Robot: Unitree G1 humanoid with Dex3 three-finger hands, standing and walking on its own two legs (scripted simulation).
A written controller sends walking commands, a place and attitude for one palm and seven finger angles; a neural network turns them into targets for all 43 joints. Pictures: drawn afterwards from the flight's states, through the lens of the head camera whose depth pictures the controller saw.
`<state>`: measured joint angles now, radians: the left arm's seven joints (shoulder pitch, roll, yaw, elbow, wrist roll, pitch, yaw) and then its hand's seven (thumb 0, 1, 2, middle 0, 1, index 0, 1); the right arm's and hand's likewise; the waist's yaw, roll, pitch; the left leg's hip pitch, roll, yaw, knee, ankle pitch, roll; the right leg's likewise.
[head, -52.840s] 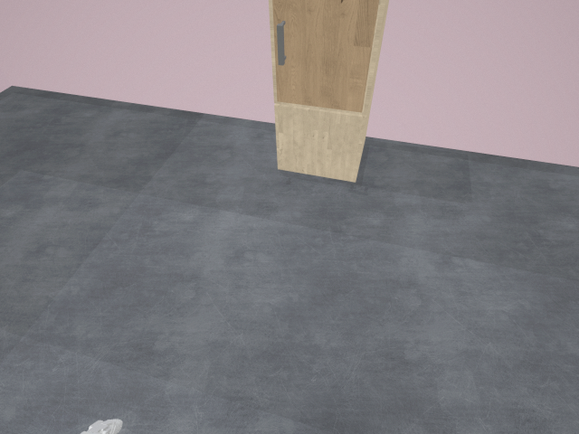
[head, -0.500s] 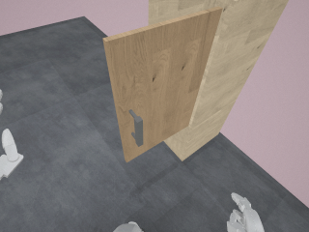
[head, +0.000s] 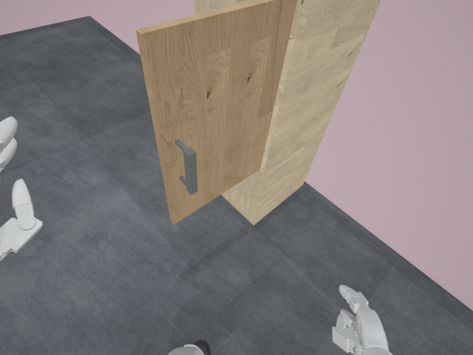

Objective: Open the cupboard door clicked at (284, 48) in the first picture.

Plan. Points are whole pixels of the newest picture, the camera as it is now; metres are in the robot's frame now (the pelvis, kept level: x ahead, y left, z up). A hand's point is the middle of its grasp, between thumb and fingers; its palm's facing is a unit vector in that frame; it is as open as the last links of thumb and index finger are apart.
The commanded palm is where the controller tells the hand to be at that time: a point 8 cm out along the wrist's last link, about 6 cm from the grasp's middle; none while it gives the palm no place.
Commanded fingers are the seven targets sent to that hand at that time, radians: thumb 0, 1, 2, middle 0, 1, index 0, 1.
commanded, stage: stop stepping back and stand still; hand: left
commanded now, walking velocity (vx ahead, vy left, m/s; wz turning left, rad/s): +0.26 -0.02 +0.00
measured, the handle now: (186, 167) +0.53 +0.16 -0.07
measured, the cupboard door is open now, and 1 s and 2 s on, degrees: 88 88 88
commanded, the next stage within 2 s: let the arm hang, fingers relaxed in 0.64 s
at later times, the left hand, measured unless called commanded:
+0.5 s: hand out of the picture +0.14 +0.27 +0.17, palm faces +0.43 -0.77 -0.47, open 7.5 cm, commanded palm +0.07 +0.31 +0.19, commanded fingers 0.00 0.90 0.90 -0.20 -0.30 -0.20 -0.30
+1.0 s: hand out of the picture +0.02 +0.19 -0.15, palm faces +0.01 -0.98 -0.18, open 7.4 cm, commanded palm none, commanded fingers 0.00 0.90 0.90 -0.20 -0.30 -0.20 -0.30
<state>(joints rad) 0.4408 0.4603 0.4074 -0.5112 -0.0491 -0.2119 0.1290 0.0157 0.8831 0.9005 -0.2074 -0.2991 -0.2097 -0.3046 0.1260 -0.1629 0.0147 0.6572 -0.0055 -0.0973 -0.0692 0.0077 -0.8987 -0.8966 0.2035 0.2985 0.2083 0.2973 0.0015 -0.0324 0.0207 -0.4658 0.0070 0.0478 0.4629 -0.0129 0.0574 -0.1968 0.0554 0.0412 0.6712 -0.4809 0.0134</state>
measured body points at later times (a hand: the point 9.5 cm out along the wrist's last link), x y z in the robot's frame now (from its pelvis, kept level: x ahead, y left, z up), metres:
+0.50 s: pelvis -0.06 +0.00 +0.01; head -0.06 +0.01 +0.46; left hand +0.11 +0.31 +0.20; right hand +0.08 -0.23 -0.08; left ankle -0.05 +0.13 -0.73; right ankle -0.05 -0.09 -0.73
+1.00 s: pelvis -0.06 +0.01 +0.00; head -0.04 +0.02 +0.45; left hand +0.02 +0.24 -0.14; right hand +0.05 -0.24 -0.12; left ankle -0.05 +0.13 -0.73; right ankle -0.05 -0.09 -0.73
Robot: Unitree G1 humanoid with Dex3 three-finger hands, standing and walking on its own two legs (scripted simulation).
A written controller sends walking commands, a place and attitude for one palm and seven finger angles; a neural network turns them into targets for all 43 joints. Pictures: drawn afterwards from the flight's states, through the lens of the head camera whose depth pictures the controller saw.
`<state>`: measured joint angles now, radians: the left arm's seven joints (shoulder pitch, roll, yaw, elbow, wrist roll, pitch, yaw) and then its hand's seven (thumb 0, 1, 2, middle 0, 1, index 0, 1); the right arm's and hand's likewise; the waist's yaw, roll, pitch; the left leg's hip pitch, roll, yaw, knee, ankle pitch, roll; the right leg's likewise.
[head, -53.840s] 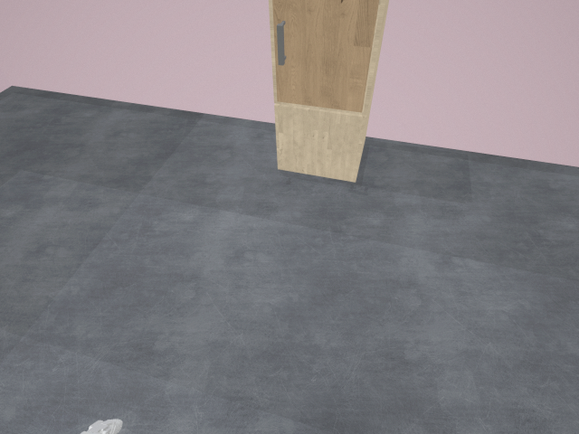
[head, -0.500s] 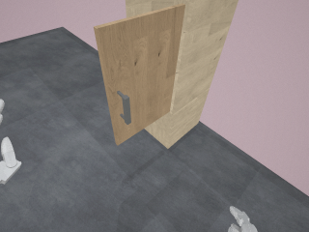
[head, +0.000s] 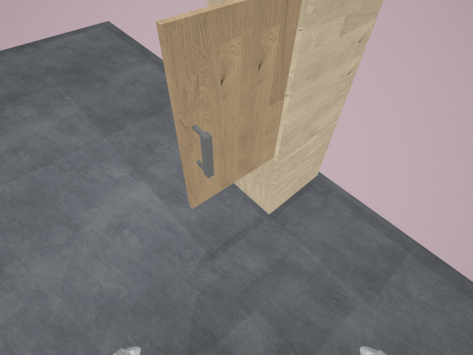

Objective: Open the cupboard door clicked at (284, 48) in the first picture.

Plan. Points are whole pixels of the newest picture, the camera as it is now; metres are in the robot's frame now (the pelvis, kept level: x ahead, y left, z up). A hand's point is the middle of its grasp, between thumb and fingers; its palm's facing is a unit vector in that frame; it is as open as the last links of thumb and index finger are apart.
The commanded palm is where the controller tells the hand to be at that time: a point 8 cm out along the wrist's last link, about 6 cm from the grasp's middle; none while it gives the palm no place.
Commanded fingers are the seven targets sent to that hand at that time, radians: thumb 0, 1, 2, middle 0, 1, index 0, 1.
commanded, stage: let the arm hang, fingers relaxed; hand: left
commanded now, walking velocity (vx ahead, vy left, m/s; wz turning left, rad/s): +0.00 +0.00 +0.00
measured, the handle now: (202, 151) +0.60 +0.11 -0.07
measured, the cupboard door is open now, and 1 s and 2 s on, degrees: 88 88 88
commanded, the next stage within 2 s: look to check the result in 0.84 s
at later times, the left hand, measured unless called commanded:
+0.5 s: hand out of the picture -0.01 +0.20 -0.16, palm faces +0.02 -0.97 -0.24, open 7.4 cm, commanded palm none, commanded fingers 0.00 0.90 0.90 -0.20 -0.30 -0.20 -0.30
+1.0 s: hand out of the picture +0.01 +0.18 -0.16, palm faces +0.03 -0.98 -0.21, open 7.4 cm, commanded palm none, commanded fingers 0.00 0.90 0.90 -0.20 -0.30 -0.20 -0.30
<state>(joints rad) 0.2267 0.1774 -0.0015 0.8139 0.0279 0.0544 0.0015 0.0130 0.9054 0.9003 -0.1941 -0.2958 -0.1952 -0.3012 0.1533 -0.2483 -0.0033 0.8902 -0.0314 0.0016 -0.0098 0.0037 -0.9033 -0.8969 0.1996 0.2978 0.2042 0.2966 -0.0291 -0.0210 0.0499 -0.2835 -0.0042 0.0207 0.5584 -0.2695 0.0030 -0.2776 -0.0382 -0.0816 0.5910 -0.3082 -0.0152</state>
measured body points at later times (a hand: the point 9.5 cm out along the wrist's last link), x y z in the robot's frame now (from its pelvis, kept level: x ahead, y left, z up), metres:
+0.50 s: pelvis +0.00 +0.01 +0.01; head +0.01 +0.00 +0.46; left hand -0.01 +0.25 -0.14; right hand -0.01 -0.20 -0.16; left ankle +0.02 +0.12 -0.73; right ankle +0.01 -0.11 -0.73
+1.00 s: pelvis +0.01 +0.01 +0.01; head +0.03 +0.00 +0.46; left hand +0.01 +0.23 -0.14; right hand +0.00 -0.21 -0.15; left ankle +0.02 +0.12 -0.73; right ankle +0.00 -0.11 -0.73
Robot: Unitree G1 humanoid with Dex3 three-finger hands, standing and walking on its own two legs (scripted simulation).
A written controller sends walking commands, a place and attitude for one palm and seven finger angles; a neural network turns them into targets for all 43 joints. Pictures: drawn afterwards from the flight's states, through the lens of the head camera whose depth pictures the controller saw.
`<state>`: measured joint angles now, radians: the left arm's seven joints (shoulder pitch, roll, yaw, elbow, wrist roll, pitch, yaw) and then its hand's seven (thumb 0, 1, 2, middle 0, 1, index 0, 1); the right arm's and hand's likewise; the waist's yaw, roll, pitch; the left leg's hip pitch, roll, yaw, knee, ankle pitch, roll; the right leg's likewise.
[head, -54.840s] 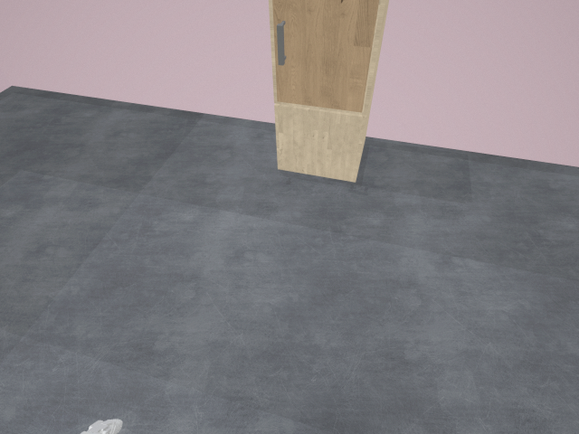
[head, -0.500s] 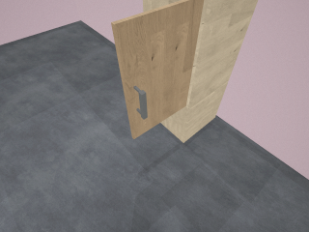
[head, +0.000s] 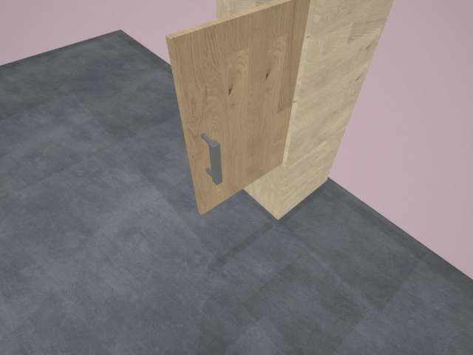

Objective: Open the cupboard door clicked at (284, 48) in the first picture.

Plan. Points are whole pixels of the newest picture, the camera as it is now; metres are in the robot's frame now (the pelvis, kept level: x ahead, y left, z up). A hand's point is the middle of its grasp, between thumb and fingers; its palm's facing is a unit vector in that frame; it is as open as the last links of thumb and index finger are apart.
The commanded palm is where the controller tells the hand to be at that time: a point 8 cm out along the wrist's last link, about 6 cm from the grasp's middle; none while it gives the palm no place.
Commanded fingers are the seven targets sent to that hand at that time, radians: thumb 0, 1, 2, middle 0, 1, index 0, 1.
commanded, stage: look to check the result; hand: left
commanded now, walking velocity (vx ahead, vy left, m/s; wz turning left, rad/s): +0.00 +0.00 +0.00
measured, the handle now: (211, 159) +0.60 +0.10 -0.08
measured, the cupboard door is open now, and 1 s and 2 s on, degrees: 88 88 88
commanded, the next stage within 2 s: stand and wait in 0.38 s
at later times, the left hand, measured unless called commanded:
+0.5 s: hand out of the picture +0.04 +0.18 -0.17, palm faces +0.03 -0.97 -0.23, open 7.4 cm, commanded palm none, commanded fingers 0.00 0.90 0.90 -0.20 -0.30 -0.20 -0.30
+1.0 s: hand out of the picture +0.05 +0.18 -0.17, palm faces +0.02 -0.97 -0.26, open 7.4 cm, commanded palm none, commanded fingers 0.00 0.90 0.90 -0.20 -0.30 -0.20 -0.30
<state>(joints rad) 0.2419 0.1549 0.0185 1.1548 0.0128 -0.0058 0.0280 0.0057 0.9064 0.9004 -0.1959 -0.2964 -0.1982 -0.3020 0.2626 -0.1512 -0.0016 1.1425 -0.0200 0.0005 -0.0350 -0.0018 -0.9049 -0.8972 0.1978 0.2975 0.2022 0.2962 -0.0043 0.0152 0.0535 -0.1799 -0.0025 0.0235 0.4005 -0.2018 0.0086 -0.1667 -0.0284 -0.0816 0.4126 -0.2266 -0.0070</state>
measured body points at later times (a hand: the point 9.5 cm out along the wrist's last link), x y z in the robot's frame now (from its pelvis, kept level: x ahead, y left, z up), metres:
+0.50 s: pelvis +0.01 -0.01 +0.00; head +0.03 -0.02 +0.45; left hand +0.04 +0.23 -0.15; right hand +0.03 -0.25 -0.16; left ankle +0.01 +0.11 -0.74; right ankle +0.00 -0.11 -0.74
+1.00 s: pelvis +0.02 -0.02 +0.00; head +0.04 -0.03 +0.45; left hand +0.05 +0.23 -0.15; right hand +0.05 -0.27 -0.16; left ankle +0.01 +0.11 -0.74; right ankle +0.00 -0.11 -0.74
